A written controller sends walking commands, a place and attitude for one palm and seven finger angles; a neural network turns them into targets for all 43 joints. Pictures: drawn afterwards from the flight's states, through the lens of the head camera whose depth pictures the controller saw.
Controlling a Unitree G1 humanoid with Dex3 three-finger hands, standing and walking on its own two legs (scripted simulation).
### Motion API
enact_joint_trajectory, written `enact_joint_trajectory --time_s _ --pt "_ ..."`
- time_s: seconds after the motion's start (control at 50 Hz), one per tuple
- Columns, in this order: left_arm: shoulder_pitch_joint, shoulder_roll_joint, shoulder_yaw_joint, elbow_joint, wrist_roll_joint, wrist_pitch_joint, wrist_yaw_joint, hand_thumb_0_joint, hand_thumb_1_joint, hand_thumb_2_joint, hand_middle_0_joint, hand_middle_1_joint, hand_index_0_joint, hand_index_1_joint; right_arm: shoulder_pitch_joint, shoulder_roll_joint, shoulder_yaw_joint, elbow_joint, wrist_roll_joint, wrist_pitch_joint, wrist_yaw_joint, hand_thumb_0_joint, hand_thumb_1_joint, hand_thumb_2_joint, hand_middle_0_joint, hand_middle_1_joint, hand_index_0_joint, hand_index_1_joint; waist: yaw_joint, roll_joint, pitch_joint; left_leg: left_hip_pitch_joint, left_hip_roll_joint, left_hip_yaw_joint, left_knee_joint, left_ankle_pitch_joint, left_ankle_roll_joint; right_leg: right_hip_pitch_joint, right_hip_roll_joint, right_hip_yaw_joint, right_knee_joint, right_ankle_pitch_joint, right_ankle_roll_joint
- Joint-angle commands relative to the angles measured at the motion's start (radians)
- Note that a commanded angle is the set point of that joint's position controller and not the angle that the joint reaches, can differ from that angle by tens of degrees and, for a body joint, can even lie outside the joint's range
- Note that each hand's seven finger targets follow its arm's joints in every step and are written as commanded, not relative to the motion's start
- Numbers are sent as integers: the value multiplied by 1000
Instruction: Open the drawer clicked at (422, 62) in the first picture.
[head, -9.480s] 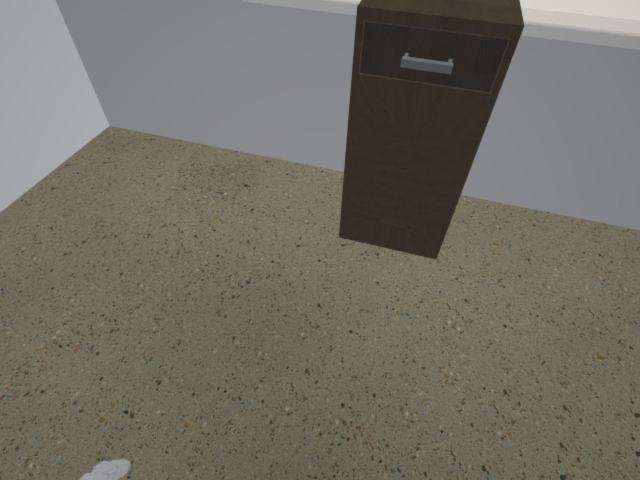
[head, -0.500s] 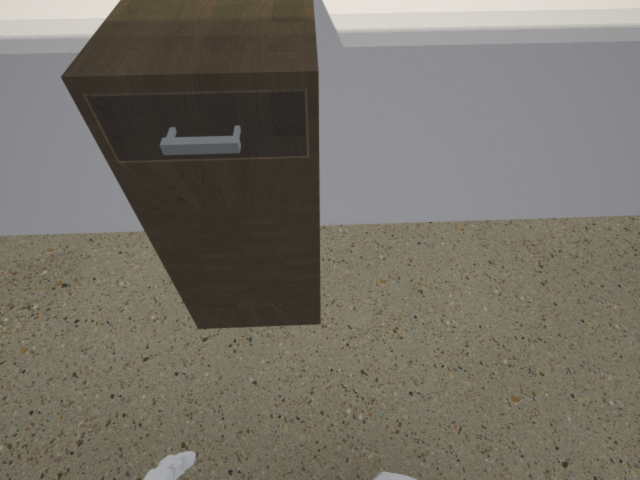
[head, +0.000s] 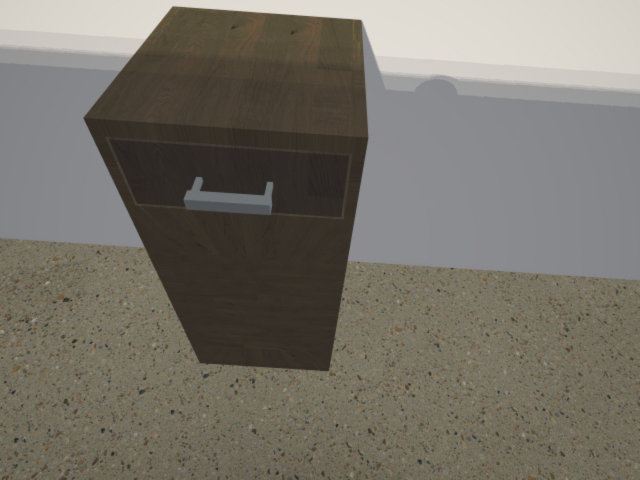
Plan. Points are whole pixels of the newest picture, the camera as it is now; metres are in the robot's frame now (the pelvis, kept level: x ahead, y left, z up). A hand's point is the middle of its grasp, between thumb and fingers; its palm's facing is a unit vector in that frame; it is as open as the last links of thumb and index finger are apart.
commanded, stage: come to a stop and stand still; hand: left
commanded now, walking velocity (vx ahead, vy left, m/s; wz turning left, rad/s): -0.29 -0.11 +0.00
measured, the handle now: (231, 193) +0.52 +0.19 +0.03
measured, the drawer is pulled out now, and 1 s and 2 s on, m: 0.00 0.00 0.00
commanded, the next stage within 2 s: none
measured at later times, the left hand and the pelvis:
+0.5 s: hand out of the picture +0.05 +0.12 -0.14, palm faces +0.08 -0.95 -0.30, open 7.3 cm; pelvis -0.02 -0.07 +0.01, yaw +1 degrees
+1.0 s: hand out of the picture -0.05 +0.18 -0.18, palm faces +0.06 -0.98 -0.17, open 7.3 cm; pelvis -0.03 -0.01 +0.01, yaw +0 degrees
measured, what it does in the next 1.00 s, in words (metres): steps on the spot: right foot, then left foot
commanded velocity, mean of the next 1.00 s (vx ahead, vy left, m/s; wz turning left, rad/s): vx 0.02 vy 0.02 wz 0.00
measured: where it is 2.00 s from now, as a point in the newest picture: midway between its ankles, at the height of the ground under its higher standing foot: outside the picture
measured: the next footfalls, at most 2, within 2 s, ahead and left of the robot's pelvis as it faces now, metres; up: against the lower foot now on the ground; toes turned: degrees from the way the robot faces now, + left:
right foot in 0.20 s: +0.07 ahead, -0.15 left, +0.00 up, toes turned -6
left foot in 0.80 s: -0.05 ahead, +0.10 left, +0.00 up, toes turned +2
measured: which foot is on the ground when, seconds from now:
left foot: down 0.00-0.22, up 0.24-0.78, down 0.80-1.00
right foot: up 0.00-0.18, down 0.20-0.80, up 0.82-1.00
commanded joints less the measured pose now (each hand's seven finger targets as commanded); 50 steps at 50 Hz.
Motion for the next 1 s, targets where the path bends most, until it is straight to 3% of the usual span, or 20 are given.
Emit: enact_joint_trajectory --time_s 0.0,0.08,0.14,0.16,0.18,0.2,0.22,0.28,0.36,0.46,0.52,0.66,0.72,0.74,0.78,0.8,0.82,0.84,0.88,0.98 --pt "42 74 14 -57 5 12 12 0 900 900 -200 -300 -200 -300 63 -163 -34 -15 4 18 -12 0 -900 -900 200 300 200 300 -26 139 -84 143 287 -166 -99 790 117 -19 -16 7 -37 44 14" --pt "27 82 29 -95 12 31 13 0 900 900 -200 -300 -200 -300 27 -184 -57 -29 -7 45 -8 0 -900 -900 200 300 200 300 -18 216 -63 88 281 -155 -71 668 121 -8 -4 0 -47 50 2" --pt "62 92 35 -101 12 18 12 0 900 900 -200 -300 -200 -300 -12 -180 -64 -41 -7 56 2 0 -900 -900 200 300 200 300 16 195 -77 44 226 -122 15 475 63 88 -3 -8 -239 241 -2" --pt "64 124 38 -103 17 6 15 0 900 900 -200 -300 -200 -300 -1 -153 -63 -43 -2 59 7 0 -900 -900 200 300 200 300 15 102 -97 24 158 -84 98 323 12 133 -44 41 -347 461 -7" --pt "46 197 48 -112 26 -5 22 0 900 900 -200 -300 -200 -300 31 -94 -57 -56 5 61 14 0 -900 -900 200 300 200 300 0 -120 -114 -91 40 -14 235 7 -44 198 -206 247 -388 735 -64" --pt "42 240 51 -123 20 -8 20 0 900 900 -200 -300 -200 -300 32 -72 -50 -69 10 73 17 0 -900 -900 200 300 200 300 12 -193 -100 -123 -26 -53 372 -350 -57 155 -333 310 -432 932 -165" --pt "36 226 45 -124 17 -6 22 0 900 900 -200 -300 -200 -300 20 -74 -52 -61 8 91 13 0 -900 -900 200 300 200 300 18 -112 -92 -107 -19 -138 487 -396 -50 100 -351 293 -456 858 -207" --pt "-69 197 47 -153 14 -5 28 0 900 900 -200 -300 -200 -300 39 -106 -58 -32 0 100 21 0 -900 -900 200 300 200 300 -9 -132 -60 -218 -16 -192 674 -274 -60 134 -275 255 -448 731 -188" --pt "-40 201 56 -163 9 -12 35 0 900 900 -200 -300 -200 -300 36 -136 -60 -38 -5 104 33 0 -900 -900 200 300 200 300 20 -117 -115 -285 -24 -207 707 -171 -89 263 -267 224 -442 714 -155" --pt "-34 211 61 -166 14 -7 34 0 900 900 -200 -300 -200 -300 27 -144 -59 -46 -10 114 45 0 -900 -900 200 300 200 300 31 -121 -69 -283 -12 -211 642 -124 -96 225 -267 257 -542 308 -138" --pt "-42 215 62 -175 20 -5 29 0 900 900 -200 -300 -200 -300 43 -143 -55 -47 -11 108 51 0 -900 -900 200 300 200 300 30 -131 -66 -243 -2 -190 551 -129 -90 186 -255 275 -598 69 -133" --pt "-70 243 70 -162 32 0 13 0 900 900 -200 -300 -200 -300 135 -105 -35 -31 -1 80 51 0 -900 -900 200 300 200 300 6 -194 -73 -52 -33 -87 230 -226 -56 108 -212 246 -685 -84 -128" --pt "-110 218 62 -139 21 10 14 0 900 900 -200 -300 -200 -300 295 -71 -20 28 1 55 37 0 -900 -900 200 300 200 300 -62 -151 -86 187 -55 -44 -59 -92 -36 -12 -142 169 -635 -115 -66" --pt "-102 184 51 -129 11 13 10 0 900 900 -200 -300 -200 -300 328 -82 -15 43 0 45 29 0 -900 -900 200 300 200 300 -72 -54 -79 243 -32 -84 -154 -79 -32 -65 -94 131 -544 -123 -39" --pt "-65 68 26 -133 -2 22 3 0 900 900 -200 -300 -200 -300 239 -198 -32 2 -15 37 12 0 -900 -900 200 300 200 300 -47 354 83 -16 295 -518 -431 -555 41 -199 55 -16 -158 -34 -1" --pt "-79 87 31 -136 9 25 -1 0 900 900 -200 -300 -200 -300 168 -208 -27 -34 -15 43 7 0 -900 -900 200 300 200 300 -28 274 176 -193 345 -553 -482 -598 76 -166 29 60 -51 15 -16" --pt "-54 89 42 -126 15 20 -13 0 900 900 -200 -300 -200 -300 108 -212 -19 -47 -23 38 4 0 -900 -900 200 300 200 300 3 217 126 -252 319 -540 -470 -572 96 -95 34 69 61 57 -8" --pt "-27 97 48 -88 28 27 -17 0 900 900 -200 -300 -200 -300 80 -177 -11 -30 -17 27 3 0 -900 -900 200 300 200 300 19 222 119 -194 241 -441 -443 -455 41 -120 45 88 110 99 -6" --pt "-1 102 46 -67 24 18 -25 0 900 900 -200 -300 -200 -300 129 -149 -5 -15 -10 13 -5 0 -900 -900 200 300 200 300 4 167 96 -38 185 -337 -376 -259 23 -206 52 82 184 160 7" --pt "-64 102 39 -89 22 12 -23 0 900 900 -200 -300 -200 -300 317 -122 -4 57 -12 0 -27 0 -900 -900 200 300 200 300 -57 164 33 228 244 -307 -226 362 76 -316 31 78 190 111 26"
